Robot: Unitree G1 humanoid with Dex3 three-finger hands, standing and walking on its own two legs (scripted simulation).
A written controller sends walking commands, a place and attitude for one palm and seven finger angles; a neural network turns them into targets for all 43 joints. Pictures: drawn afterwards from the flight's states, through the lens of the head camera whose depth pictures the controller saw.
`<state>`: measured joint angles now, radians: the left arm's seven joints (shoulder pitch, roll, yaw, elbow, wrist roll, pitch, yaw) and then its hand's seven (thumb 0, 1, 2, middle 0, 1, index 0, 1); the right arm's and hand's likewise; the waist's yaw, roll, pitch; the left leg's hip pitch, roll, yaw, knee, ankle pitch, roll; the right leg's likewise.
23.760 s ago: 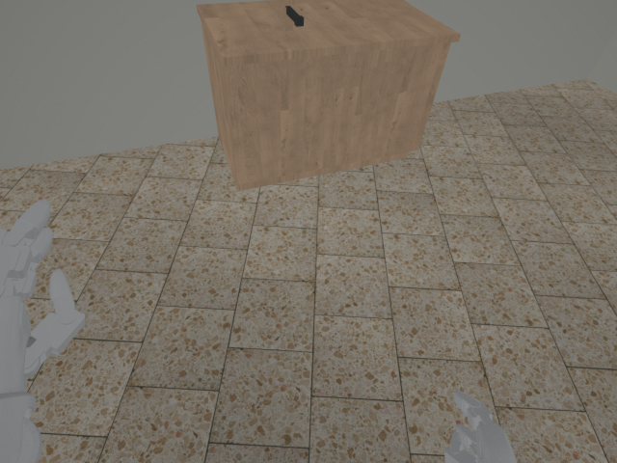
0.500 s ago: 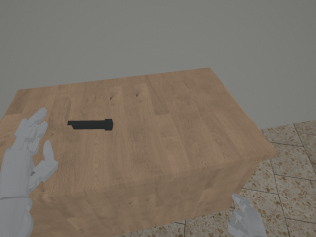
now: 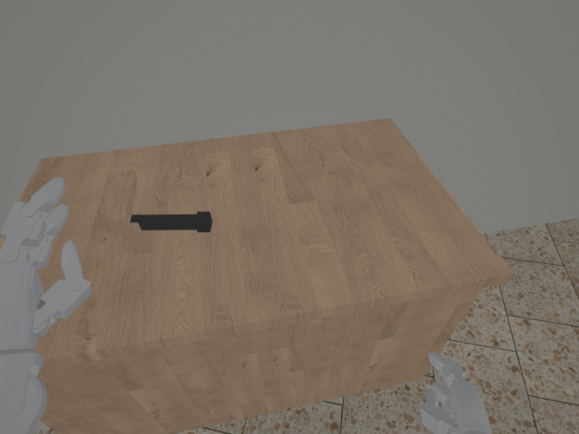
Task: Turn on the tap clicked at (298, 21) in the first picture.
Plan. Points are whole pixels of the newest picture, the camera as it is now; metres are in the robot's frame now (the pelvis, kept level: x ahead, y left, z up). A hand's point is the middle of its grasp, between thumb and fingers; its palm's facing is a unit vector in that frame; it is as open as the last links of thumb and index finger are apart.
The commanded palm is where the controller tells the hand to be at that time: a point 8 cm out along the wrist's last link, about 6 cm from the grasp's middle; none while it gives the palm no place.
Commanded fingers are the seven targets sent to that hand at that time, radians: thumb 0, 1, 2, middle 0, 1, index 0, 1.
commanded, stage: step back with the hand held close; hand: left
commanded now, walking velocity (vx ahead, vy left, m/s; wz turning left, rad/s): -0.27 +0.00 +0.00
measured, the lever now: (203, 222) +0.47 +0.23 +0.00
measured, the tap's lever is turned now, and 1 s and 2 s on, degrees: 79 79 79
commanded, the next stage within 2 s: stop stepping back and stand still in 1.30 s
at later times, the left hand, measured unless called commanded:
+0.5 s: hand (26, 337) +0.15 +0.28 +0.16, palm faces +0.38 -0.81 -0.44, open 7.4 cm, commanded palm +0.10 +0.31 +0.18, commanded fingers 0.00 0.90 0.90 -0.20 -0.30 -0.20 -0.30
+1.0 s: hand (14, 390) +0.11 +0.26 +0.16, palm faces +0.37 -0.86 -0.34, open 7.5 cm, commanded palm +0.05 +0.31 +0.18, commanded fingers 0.00 0.90 0.90 -0.20 -0.30 -0.20 -0.30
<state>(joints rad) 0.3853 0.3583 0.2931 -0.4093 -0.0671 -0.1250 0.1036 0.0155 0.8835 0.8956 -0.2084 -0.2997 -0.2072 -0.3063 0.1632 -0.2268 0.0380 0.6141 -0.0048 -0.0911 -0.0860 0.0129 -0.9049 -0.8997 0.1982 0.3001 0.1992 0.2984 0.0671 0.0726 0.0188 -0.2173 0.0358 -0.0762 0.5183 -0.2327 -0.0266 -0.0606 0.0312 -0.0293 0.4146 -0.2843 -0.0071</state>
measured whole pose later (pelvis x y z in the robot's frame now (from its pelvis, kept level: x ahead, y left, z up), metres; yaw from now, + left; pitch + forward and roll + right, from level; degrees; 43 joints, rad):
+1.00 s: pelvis -0.11 +0.03 -0.03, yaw +1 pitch +0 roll -3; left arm 0.48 0.39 0.34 -0.62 -0.06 -0.21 0.16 0.01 0.88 0.90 -0.21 -0.30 -0.21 -0.31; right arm 0.19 -0.24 0.01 0.59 0.00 -0.09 -0.08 0.01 -0.90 -0.90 0.20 0.30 0.20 0.30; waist -0.01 -0.01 0.04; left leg -0.53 0.01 -0.06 0.73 -0.28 0.00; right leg -0.42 -0.01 -0.04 0.65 -0.23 0.03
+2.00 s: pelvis -0.32 -0.01 -0.01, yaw +1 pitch -1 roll +0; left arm 0.45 0.33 0.31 -0.49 -0.06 -0.11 0.13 0.01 0.89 0.90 -0.20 -0.30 -0.20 -0.31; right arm 0.24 -0.20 0.02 0.68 0.02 -0.08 -0.05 0.01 -0.91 -0.90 0.20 0.30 0.20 0.30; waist -0.01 -0.04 -0.04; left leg -0.42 0.02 0.03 0.99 -0.37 0.04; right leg -0.40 0.02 -0.09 0.59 -0.19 -0.08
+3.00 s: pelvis -0.31 -0.01 +0.00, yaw +2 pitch -2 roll +0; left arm 0.47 0.38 0.33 -0.51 -0.05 -0.16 0.17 0.02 0.88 0.90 -0.21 -0.30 -0.21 -0.31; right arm 0.19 -0.20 0.02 0.62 0.00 -0.11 -0.07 0.01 -0.91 -0.90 0.20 0.30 0.20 0.30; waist 0.01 -0.01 0.05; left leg -0.20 -0.01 0.01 0.48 -0.25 0.01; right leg -0.21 0.01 -0.02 0.46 -0.22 -0.01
